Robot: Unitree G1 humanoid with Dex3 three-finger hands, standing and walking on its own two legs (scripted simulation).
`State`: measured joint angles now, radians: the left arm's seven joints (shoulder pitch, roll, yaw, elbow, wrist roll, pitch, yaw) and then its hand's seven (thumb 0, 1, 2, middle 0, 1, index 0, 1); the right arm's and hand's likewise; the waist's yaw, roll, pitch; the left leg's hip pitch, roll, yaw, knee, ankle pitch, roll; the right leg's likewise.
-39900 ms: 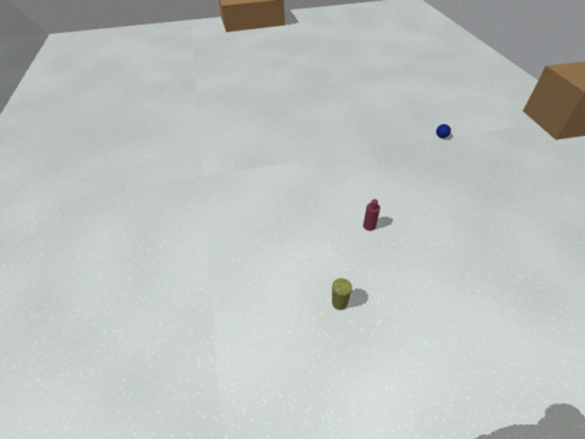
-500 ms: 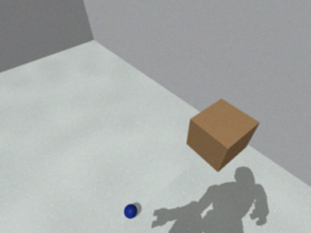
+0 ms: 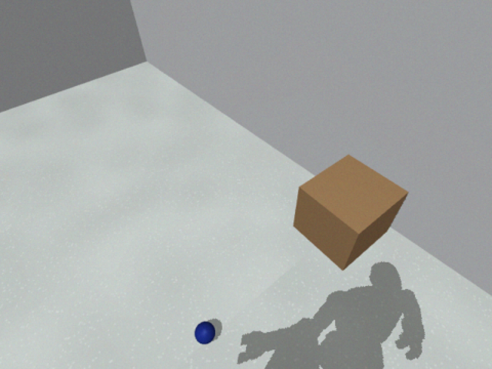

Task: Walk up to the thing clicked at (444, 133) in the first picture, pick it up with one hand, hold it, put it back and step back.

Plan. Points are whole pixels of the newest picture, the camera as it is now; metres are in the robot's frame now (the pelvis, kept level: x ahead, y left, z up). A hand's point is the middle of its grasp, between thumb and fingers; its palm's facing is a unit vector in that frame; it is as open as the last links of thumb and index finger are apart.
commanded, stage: stand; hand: left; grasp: from above
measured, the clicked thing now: (205, 332) +0.43 +0.20 -0.74
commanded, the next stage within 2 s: step back in 0.20 s
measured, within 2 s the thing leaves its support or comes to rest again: neither
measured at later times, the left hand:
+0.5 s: hand out of the picture +0.09 +0.30 -0.18, palm faces -0.01 -0.93 -0.37, open 7.4 cm
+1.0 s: hand out of the picture -0.04 +0.30 -0.17, palm faces -0.10 -0.92 -0.39, open 7.4 cm
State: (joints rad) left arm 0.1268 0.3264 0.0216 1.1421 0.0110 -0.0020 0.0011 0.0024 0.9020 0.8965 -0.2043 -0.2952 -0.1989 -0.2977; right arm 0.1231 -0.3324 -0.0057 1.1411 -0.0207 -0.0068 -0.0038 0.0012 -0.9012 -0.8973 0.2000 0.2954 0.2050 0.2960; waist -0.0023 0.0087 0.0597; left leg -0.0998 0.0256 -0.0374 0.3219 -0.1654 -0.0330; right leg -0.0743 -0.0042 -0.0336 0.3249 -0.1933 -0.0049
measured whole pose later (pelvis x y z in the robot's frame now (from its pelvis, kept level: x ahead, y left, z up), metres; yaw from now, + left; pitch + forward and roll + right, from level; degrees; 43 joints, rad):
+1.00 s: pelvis -0.15 +0.04 -0.03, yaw -5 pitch -3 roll -2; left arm 0.17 0.36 0.08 0.89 0.02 0.05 0.00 0.00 0.90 0.90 -0.20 -0.30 -0.20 -0.30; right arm 0.10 -0.38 -0.04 0.87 -0.02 0.04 -0.01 0.00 -0.90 -0.90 0.20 0.30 0.21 0.30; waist -0.02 0.04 0.18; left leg -0.42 0.04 0.03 0.69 -0.25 0.02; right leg -0.23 0.05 0.02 0.66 -0.37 -0.01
